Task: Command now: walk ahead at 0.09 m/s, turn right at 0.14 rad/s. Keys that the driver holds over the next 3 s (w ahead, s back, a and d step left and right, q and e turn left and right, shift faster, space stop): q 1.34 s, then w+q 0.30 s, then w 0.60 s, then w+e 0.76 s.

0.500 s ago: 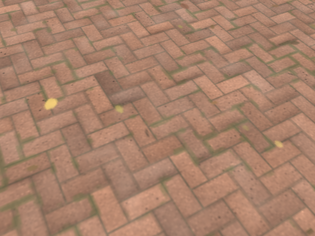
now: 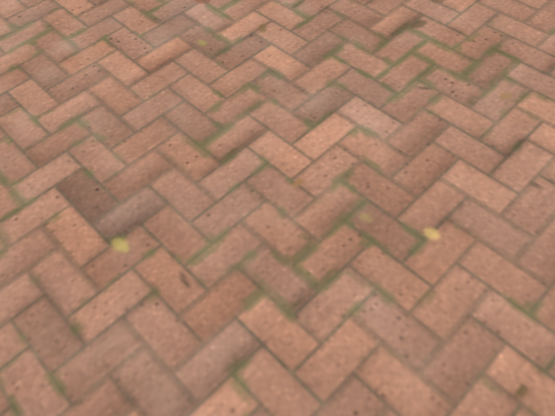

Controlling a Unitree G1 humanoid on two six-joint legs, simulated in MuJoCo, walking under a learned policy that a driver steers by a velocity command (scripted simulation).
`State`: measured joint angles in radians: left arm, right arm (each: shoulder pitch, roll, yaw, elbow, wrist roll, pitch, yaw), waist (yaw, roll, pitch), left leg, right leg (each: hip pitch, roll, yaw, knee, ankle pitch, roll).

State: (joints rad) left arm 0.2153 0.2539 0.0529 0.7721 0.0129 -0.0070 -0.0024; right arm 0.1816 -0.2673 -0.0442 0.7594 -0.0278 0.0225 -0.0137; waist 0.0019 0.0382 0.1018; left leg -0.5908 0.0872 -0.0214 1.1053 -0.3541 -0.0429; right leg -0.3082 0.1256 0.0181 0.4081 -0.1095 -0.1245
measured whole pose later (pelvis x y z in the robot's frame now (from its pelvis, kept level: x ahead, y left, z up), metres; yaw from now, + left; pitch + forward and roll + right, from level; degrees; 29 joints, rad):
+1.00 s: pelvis +0.04 +0.00 +0.01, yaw +31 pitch +0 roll +1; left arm 0.18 0.26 0.02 0.72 0.02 0.02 0.04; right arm 0.21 -0.35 -0.09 0.77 -0.01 0.08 0.03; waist -0.01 0.06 0.07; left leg -0.44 -0.08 -0.07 1.08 -0.43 -0.04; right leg -0.20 0.00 -0.04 0.41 -0.21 -0.04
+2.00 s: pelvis +0.16 +0.14 +0.01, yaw +59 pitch +1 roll +0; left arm 0.35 0.24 0.03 0.84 0.02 -0.08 -0.01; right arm 0.27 -0.31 -0.04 0.80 -0.05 -0.03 0.04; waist 0.01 0.06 0.00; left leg -0.49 -0.02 -0.07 1.03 -0.26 0.05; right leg -0.12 0.05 0.00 0.32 -0.22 -0.06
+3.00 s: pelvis +0.47 +0.58 +0.00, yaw +37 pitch +0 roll +0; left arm 0.25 0.28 0.07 0.88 0.01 -0.02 -0.01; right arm 0.22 -0.24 -0.03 0.83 -0.04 -0.07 0.00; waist 0.00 0.01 0.06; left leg -0.48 0.08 -0.01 1.19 -0.33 -0.01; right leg -0.24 0.15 -0.04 0.43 -0.19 -0.15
